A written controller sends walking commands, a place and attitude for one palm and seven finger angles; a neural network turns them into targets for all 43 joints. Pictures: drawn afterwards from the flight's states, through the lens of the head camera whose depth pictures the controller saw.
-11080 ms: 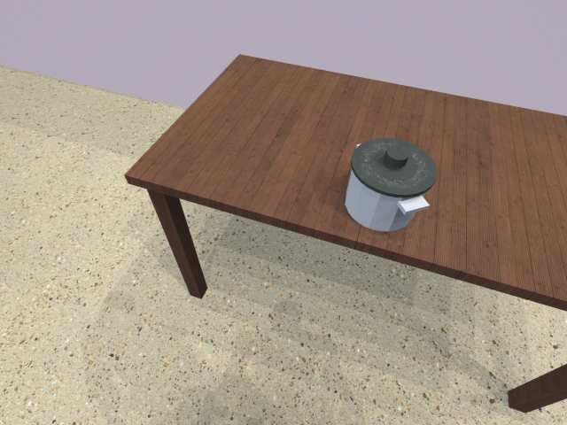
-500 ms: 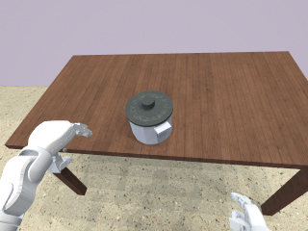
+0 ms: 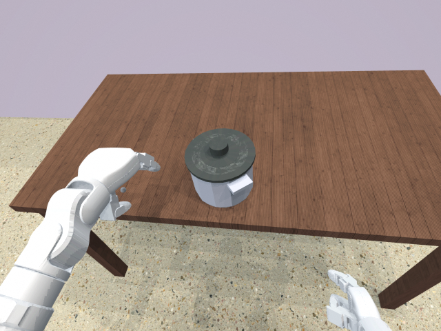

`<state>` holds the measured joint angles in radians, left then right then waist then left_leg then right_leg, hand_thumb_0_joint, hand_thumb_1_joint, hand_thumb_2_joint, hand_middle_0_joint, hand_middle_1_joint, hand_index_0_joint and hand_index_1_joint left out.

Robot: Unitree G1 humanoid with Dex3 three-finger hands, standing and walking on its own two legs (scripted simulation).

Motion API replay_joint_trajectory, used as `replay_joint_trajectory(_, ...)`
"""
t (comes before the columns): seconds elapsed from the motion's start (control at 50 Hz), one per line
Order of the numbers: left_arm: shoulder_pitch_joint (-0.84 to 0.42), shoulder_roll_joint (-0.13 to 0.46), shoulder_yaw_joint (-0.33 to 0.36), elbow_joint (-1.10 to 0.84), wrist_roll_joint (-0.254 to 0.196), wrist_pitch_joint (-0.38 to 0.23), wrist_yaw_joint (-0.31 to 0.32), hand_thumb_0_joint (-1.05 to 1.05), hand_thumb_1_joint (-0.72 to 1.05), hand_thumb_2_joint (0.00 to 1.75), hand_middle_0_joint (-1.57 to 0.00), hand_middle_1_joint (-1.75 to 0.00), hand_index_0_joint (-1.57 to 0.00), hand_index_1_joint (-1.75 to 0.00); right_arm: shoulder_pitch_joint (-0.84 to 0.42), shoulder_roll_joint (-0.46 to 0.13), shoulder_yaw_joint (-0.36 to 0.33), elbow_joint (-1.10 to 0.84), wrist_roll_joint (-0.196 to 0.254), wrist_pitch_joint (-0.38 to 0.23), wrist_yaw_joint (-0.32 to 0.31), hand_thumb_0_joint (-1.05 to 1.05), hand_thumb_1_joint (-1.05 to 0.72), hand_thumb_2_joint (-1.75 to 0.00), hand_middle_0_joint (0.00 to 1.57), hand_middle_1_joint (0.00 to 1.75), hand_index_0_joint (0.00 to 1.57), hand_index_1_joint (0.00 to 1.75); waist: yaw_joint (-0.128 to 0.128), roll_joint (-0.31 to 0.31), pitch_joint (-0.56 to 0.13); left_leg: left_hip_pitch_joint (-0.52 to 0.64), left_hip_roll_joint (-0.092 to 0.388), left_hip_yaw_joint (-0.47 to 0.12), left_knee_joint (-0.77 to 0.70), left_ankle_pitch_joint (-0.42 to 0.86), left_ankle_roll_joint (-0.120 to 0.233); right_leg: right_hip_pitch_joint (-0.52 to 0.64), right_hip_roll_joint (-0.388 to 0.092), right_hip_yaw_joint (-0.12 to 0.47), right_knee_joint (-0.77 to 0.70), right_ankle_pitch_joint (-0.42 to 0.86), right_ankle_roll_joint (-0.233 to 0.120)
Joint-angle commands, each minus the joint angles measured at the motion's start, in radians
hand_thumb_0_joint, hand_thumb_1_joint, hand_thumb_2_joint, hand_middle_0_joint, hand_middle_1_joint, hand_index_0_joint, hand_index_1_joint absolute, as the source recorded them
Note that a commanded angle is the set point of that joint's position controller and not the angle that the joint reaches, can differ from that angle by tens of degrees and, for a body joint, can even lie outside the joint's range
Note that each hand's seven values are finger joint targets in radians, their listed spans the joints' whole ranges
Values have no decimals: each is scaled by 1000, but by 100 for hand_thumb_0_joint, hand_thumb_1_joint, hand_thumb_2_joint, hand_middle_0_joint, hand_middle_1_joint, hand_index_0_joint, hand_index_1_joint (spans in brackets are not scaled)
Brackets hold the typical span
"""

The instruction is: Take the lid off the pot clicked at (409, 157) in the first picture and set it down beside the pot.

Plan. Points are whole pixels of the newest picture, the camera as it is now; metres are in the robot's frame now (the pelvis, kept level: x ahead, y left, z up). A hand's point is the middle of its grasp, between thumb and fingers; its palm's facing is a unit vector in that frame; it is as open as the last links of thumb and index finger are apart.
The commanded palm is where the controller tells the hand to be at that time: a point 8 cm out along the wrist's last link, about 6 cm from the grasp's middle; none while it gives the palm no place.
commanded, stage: move the open hand above the knob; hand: left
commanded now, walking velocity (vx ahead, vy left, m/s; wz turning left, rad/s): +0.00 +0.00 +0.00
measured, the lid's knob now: (218, 146) +0.49 +0.06 +0.04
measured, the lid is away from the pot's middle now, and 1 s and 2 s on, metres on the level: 0.00 0.00 0.00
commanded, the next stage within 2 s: none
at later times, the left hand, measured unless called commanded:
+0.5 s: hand (162, 163) +0.38 +0.15 +0.10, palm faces -0.20 -0.06 -0.98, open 10.1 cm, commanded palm +0.36 +0.15 +0.17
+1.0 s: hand (190, 144) +0.43 +0.10 +0.11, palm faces -0.22 -0.04 -0.97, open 10.1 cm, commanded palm +0.41 +0.10 +0.17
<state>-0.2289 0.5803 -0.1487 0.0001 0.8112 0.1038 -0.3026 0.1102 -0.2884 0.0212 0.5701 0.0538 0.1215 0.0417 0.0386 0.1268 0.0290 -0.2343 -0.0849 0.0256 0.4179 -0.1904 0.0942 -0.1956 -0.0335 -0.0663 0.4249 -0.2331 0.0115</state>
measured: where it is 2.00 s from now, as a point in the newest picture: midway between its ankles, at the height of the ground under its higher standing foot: outside the picture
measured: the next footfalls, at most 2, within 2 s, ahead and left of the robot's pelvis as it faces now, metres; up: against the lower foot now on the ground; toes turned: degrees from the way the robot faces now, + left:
none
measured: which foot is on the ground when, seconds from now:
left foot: down 0.00-1.00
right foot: down 0.00-1.00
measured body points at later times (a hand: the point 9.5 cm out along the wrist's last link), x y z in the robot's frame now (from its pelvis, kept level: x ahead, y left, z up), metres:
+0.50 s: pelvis +0.02 -0.02 +0.00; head +0.03 -0.07 +0.44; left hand +0.39 +0.15 +0.16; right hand +0.20 -0.24 -0.12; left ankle +0.02 +0.06 -0.74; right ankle -0.01 -0.13 -0.74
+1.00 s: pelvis +0.02 -0.04 +0.00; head +0.05 -0.09 +0.44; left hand +0.44 +0.10 +0.16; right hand +0.19 -0.28 -0.13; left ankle +0.02 +0.05 -0.74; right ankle -0.01 -0.13 -0.74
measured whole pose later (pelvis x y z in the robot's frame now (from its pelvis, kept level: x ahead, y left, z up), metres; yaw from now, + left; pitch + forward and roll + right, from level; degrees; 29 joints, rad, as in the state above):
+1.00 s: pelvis +0.02 -0.04 +0.00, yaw -1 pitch +4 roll +1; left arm -0.63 0.44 -0.29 0.38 0.84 0.23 -0.26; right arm 0.11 -0.29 0.03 0.61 0.09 0.17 0.03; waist -0.01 0.11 -0.02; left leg -0.29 -0.05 0.03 0.47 -0.24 0.04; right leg -0.27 0.00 -0.06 0.51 -0.30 -0.04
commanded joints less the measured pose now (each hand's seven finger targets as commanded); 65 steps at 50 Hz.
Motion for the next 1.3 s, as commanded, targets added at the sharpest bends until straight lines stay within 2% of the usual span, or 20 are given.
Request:
replay_joint_trajectory(0.0,-361,313,250,-119,36,2,68,0,-27,137,-83,-8,-83,-8,-107,-97,-25,-150,9,-53,-2,0,-90,-90,20,30,20,30,2,-72,-297,156,74,-124,-39,251,-59,29,42,27,-10,160,-62)
replay_joint_trajectory(0.08,-359,128,81,-102,9,39,67,0,-27,137,-83,-8,-83,-8,-114,-87,-25,-159,14,-46,18,0,-90,-90,20,30,20,30,-11,-58,-297,173,75,-123,-32,307,-73,-12,34,14,1,181,-51)
replay_joint_trajectory(0.12,-341,94,52,-120,8,54,57,0,-27,137,-83,-8,-83,-8,-115,-80,-28,-173,13,-49,29,0,-90,-90,20,30,20,30,-11,-86,-336,190,76,-118,-18,328,-66,-1,35,16,8,189,-50)
replay_joint_trajectory(0.24,-586,196,89,-118,68,72,86,0,-27,137,-83,-8,-83,-8,-113,-85,-20,-141,15,-34,9,0,-90,-90,20,30,20,30,-27,-83,-322,161,72,-117,-24,239,-64,-10,39,24,9,154,-54)
replay_joint_trajectory(0.3,-545,193,116,-81,58,81,103,0,-27,137,-83,-8,-83,-8,-115,-82,-18,-148,17,-44,10,0,-90,-90,20,30,20,30,-10,-71,-361,159,64,-110,-7,272,-59,17,39,33,25,191,-61)
replay_joint_trajectory(0.42,-475,45,-4,28,30,108,84,0,-27,137,-83,-8,-83,-8,-121,-79,-16,-149,27,-29,20,0,-90,-90,20,30,20,30,-25,-153,-327,106,53,-61,-1,258,-52,30,29,35,22,246,-45)
replay_joint_trajectory(0.48,-580,87,3,-15,45,113,79,0,-27,137,-83,-8,-83,-8,-138,-82,-18,-154,28,-22,11,0,-90,-90,20,30,20,30,-33,-126,-339,116,46,-62,5,252,-45,33,25,45,23,262,-44)
replay_joint_trajectory(0.54,-652,212,99,-26,56,110,84,0,-27,137,-83,-8,-83,-8,-134,-83,-17,-143,25,-28,-3,0,-90,-90,20,30,20,30,-24,-116,-391,118,40,-59,20,276,-36,87,21,65,33,317,-43)
replay_joint_trajectory(0.6,-638,205,115,62,46,108,89,0,-27,137,-83,-8,-83,-8,-118,-82,-14,-130,28,-27,-11,0,-90,-90,20,30,20,30,-26,-143,-371,87,40,-55,25,262,-36,88,21,71,32,328,-42)
replay_joint_trajectory(0.66,-634,74,-1,116,35,121,82,0,-27,137,-83,-8,-83,-8,-116,-78,-12,-125,35,-18,-4,0,-90,-90,20,30,20,30,-39,-132,-341,82,37,-49,19,262,-41,55,18,56,34,337,-37)
replay_joint_trajectory(0.72,-646,17,-50,112,27,136,63,0,-27,137,-83,-8,-83,-8,-122,-80,-23,-134,37,-12,6,0,-90,-90,20,30,20,30,-51,-157,-366,91,35,-41,37,275,-33,54,17,60,38,369,-35)
replay_joint_trajectory(0.8,-785,162,50,73,48,123,66,0,-27,137,-83,-8,-83,-8,-127,-91,-22,-129,31,-6,-8,0,-90,-90,20,30,20,30,-48,-160,-418,79,30,-41,50,259,-25,103,9,86,41,406,-35)
replay_joint_trajectory(0.84,-840,167,46,96,61,116,76,0,-27,137,-83,-8,-83,-8,-119,-83,-19,-115,33,-4,-17,0,-90,-90,20,30,20,30,-48,-147,-436,88,28,-41,44,268,-24,108,9,83,47,409,-32)
replay_joint_trajectory(0.9,-803,132,44,194,50,119,89,0,-27,137,-83,-8,-83,-8,-99,-83,-19,-104,35,-3,-16,0,-90,-90,20,30,20,30,-49,-164,-412,77,34,-45,51,291,-27,83,13,74,51,417,-36)
replay_joint_trajectory(0.98,-777,-17,-71,313,45,152,93,0,-27,137,-83,-8,-83,-8,-94,-79,-19,-96,43,9,-2,0,-90,-90,20,30,20,30,-58,-172,-375,63,34,-35,47,265,-34,32,16,57,55,390,-33)
replay_joint_trajectory(1.04,-851,31,-43,245,56,155,91,0,-27,137,-83,-8,-83,-8,-110,-83,-26,-109,41,14,3,0,-90,-90,20,30,20,30,-53,-154,-453,82,33,-34,58,298,-29,75,11,68,68,435,-35)
replay_joint_trajectory(1.06,-893,-12,-88,226,57,159,86,0,-27,137,-83,-8,-83,-8,-115,-77,-26,-112,39,15,3,0,-90,-90,20,30,20,30,-63,-145,-465,97,30,-36,64,308,-26,65,10,68,68,445,-34)
replay_joint_trajectory(1.12,-994,71,-26,287,64,160,94,0,-27,137,-83,-8,-83,-8,-90,-86,-24,-84,38,24,-9,0,-90,-90,20,30,20,30,-75,-188,-445,68,36,-36,55,262,-23,62,14,70,59,413,-32)
replay_joint_trajectory(1.2,-1011,63,-8,341,58,152,113,0,-27,137,-83,-8,-83,-8,-68,-82,-24,-72,34,16,-19,0,-90,-90,20,30,20,30,-63,-179,-468,79,39,-44,52,283,-24,61,13,65,63,409,-38)
replay_joint_trajectory(1.28,-998,-96,-132,502,64,186,120,0,-27,137,-83,-8,-83,-8,-52,-79,-25,-50,42,28,-8,0,-90,-90,20,30,20,30,-81,-181,-394,60,45,-40,36,242,-34,-18,21,42,59,333,-37)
